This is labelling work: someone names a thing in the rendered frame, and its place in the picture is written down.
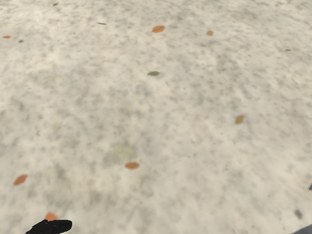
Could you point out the left robot hand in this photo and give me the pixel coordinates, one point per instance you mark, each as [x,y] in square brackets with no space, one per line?
[51,227]

